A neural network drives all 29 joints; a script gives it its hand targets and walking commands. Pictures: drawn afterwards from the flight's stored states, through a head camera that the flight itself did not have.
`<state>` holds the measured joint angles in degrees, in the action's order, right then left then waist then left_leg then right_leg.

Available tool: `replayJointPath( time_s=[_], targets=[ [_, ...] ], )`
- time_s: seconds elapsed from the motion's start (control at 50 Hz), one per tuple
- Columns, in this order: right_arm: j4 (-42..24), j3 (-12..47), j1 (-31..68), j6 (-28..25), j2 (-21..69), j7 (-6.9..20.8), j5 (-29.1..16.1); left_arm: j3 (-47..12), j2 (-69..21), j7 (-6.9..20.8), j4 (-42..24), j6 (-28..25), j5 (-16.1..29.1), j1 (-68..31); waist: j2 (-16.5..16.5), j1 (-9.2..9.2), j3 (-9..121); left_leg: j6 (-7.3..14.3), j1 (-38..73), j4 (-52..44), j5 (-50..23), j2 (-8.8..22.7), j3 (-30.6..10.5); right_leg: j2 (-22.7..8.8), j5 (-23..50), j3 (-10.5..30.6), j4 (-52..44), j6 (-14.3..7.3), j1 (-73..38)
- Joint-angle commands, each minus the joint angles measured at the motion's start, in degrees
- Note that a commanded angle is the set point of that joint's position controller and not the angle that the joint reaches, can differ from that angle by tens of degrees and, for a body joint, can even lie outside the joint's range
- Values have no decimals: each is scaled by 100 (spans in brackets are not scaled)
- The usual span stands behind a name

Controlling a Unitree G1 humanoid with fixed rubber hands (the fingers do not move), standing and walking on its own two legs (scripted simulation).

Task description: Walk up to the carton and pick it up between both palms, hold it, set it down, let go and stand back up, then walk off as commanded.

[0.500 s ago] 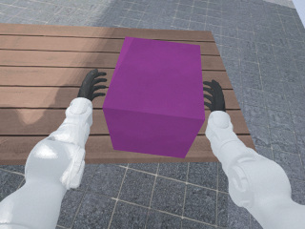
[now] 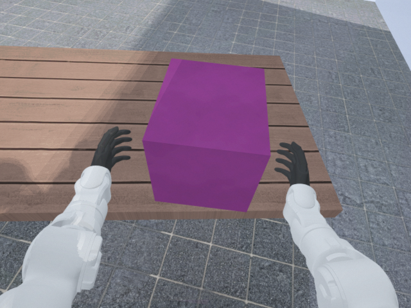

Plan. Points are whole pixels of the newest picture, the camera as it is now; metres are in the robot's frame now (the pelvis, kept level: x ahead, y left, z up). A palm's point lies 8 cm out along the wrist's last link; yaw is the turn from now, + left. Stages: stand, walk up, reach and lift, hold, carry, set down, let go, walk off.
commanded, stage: set down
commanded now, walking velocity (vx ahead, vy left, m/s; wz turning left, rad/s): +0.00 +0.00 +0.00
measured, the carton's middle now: (209, 135) +0.51 -0.02 +0.01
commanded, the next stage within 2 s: none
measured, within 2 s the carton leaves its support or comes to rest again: neither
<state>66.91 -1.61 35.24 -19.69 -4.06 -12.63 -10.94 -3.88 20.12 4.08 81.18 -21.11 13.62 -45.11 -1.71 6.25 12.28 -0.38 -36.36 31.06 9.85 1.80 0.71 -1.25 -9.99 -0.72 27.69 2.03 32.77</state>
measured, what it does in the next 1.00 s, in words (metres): stands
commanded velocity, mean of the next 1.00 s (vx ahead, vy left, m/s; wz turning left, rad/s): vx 0.00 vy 0.00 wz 0.00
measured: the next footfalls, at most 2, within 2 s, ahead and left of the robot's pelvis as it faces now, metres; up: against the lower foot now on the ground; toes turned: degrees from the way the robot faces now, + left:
none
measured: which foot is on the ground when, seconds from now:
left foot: down 0.00-1.00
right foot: down 0.00-1.00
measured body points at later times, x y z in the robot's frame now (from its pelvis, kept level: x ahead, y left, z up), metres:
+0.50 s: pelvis +0.00 +0.01 +0.01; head -0.01 +0.05 +0.46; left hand +0.37 +0.24 +0.04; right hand +0.30 -0.19 +0.04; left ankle +0.04 +0.11 -0.73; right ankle +0.02 -0.15 -0.73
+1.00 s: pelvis +0.01 +0.01 +0.01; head -0.02 +0.04 +0.46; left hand +0.29 +0.25 +0.03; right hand +0.24 -0.20 +0.04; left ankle +0.04 +0.11 -0.73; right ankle +0.02 -0.15 -0.73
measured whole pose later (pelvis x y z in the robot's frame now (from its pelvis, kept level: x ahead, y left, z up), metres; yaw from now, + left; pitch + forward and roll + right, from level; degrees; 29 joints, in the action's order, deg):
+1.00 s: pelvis +0.01 +0.01 +0.01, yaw +1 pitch -3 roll -2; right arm 15.1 -0.4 -8.1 -3.0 -3.9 -13.0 -11.3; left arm -1.4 21.8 6.7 26.2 -2.3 13.6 -1.2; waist -1.7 2.0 2.5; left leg -0.1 -14.1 29.3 12.8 1.8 0.7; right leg -1.1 -10.1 -0.7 20.8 2.2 8.2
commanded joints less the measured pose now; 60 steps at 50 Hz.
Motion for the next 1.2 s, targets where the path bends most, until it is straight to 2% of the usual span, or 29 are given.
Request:
replayJointPath(
  time_s=[0.0,0.06,0.08,0.16,0.26,0.32,0.38,0.44,0.48,0.52,0.54,0.56,0.6,0.62,0.64,0.68,0.74,0.76,0.8,0.82,0.86,0.88,0.9,0.98,1.0,1.06,1.12,1.14,1.18],
  targets=[
    [-1609,208,1385,-47,-777,-22,-659,112,899,115,-1702,-54,376,-1698,810,-76,2424,-367,2527,158,-884,-404,139,377,739,-278,-289,-164,-983],
    [-2081,389,884,10,-636,-59,-698,279,953,189,-2162,109,293,-1185,728,-221,2153,-335,2712,57,-963,-427,156,370,821,-232,-374,-151,-1268],
    [-2174,395,923,75,-622,-75,-683,294,950,206,-2195,158,326,-1209,619,-209,2012,-320,2672,0,-817,-418,149,365,665,-228,-417,-149,-1262],
    [-2761,279,647,222,-567,-120,-553,419,1045,234,-2758,351,303,-848,647,-278,1618,-337,2868,-212,-685,-394,160,369,539,-179,-554,-178,-1503],
    [-2826,245,268,419,-463,-111,-424,398,858,242,-2904,587,328,-405,508,-353,733,-340,2976,-499,-332,-343,171,348,144,-174,-733,-266,-1628],
    [-2946,256,-166,432,-421,-98,-399,517,786,229,-3335,681,203,16,658,-465,636,-402,3229,-583,-552,-313,148,379,296,-172,-804,-315,-1759],
    [-3244,291,-444,466,-372,-97,-306,576,715,265,-3598,794,138,356,544,-545,411,-371,3238,-691,-508,-337,176,384,224,-153,-909,-317,-1893],
    [-3591,260,-544,553,-392,-78,-270,513,734,260,-3979,913,193,489,704,-565,301,-418,3264,-723,-536,-322,142,395,196,-134,-940,-356,-1899],
    [-3893,238,-979,559,-341,-56,-208,534,728,261,-4303,931,187,932,640,-608,208,-416,3364,-793,-501,-316,136,395,194,-123,-989,-369,-2003],
    [-4086,122,-959,629,-317,-58,-102,495,851,248,-4510,1001,236,884,725,-586,135,-422,3266,-793,-333,-305,141,376,100,-103,-976,-374,-1994],
    [-4327,43,-1115,661,-395,-44,-78,447,837,241,-4736,1041,263,1149,628,-549,183,-420,3337,-835,-376,-283,138,401,136,-107,-1002,-377,-2072],
    [-4417,52,-1507,667,-339,-34,-76,475,820,232,-5054,1041,236,1460,733,-560,123,-450,3404,-853,-514,-262,102,416,268,-109,-1004,-410,-2114],
    [-4648,22,-1640,775,-407,1,-58,481,861,241,-5182,1162,243,1662,748,-588,-40,-452,3348,-929,-340,-248,85,430,128,-103,-1026,-407,-2153],
    [-4801,40,-1932,791,-325,6,-39,493,806,247,-5457,1181,220,1915,745,-609,-127,-437,3338,-995,-289,-242,91,419,110,-71,-1049,-406,-2239],
    [-4854,11,-1411,940,-295,-2,45,519,932,262,-5222,1233,299,1345,677,-615,-163,-378,3091,-1003,66,-268,132,379,-215,-33,-1046,-408,-2157],
    [-5149,-62,-1975,1003,-285,34,30,514,921,195,-5795,1254,295,1914,774,-620,-194,-387,3121,-1116,147,-199,64,394,-100,-44,-988,-427,-2315],
    [-5441,-72,-2173,1153,-248,-1,122,490,973,226,-5876,1341,321,2108,643,-635,-349,-334,3021,-1214,479,-196,76,381,-328,-17,-1026,-419,-2352],
    [-5510,-11,-2532,1184,-211,7,65,562,974,225,-6050,1378,315,2398,712,-646,-437,-329,3084,-1233,433,-194,99,344,-244,-10,-1026,-404,-2441],
    [-5755,77,-2818,1307,-159,-17,68,576,962,243,-6246,1469,277,2694,611,-724,-527,-288,3118,-1249,327,-217,122,334,-240,40,-1068,-411,-2499],
    [-5923,92,-2716,1349,-80,-21,112,645,996,256,-6315,1503,288,2588,650,-769,-500,-284,3068,-1234,342,-241,170,310,-322,62,-1089,-418,-2474],
    [-6131,111,-3114,1403,-94,-64,143,637,1016,296,-6464,1599,231,3059,545,-741,-718,-255,3098,-1278,306,-214,150,318,-279,68,-1120,-415,-2538],
    [-6227,137,-3053,1471,-66,-78,142,700,1069,289,-6572,1628,253,2941,618,-802,-673,-245,3073,-1277,394,-222,172,296,-371,90,-1128,-419,-2523],
    [-6448,169,-3446,1466,-42,-80,161,719,1050,300,-6695,1677,239,3404,528,-815,-753,-240,3124,-1294,250,-208,178,300,-254,85,-1154,-414,-2635],
    [-6835,244,-3654,1671,35,-113,164,766,1131,329,-7187,1754,275,3468,653,-857,-972,-200,3024,-1349,390,-190,161,264,-421,117,-1144,-424,-2559],
    [-7028,238,-3930,1677,55,-156,173,796,1115,353,-7298,1776,327,3780,529,-843,-964,-195,3094,-1312,223,-213,207,250,-308,133,-1175,-408,-2638],
    [-7278,309,-4221,1751,103,-163,193,852,1193,393,-7485,1805,305,4019,665,-896,-1122,-177,2989,-1363,431,-171,167,218,-459,155,-1146,-406,-2658],
    [-7594,362,-4782,1799,197,-177,171,905,1186,382,-7831,1803,318,4617,660,-974,-1112,-174,3109,-1376,263,-125,162,199,-324,136,-1137,-398,-2766],
    [-7672,293,-4569,1827,181,-196,241,864,1220,406,-7843,1822,368,4361,652,-909,-1171,-148,2962,-1377,444,-113,116,184,-463,166,-1125,-402,-2669],
    [-7841,375,-4896,1876,236,-163,228,903,1265,378,-8062,1793,352,4720,646,-988,-1198,-123,2915,-1403,445,-83,128,163,-459,166,-1103,-408,-2750]
  ],
)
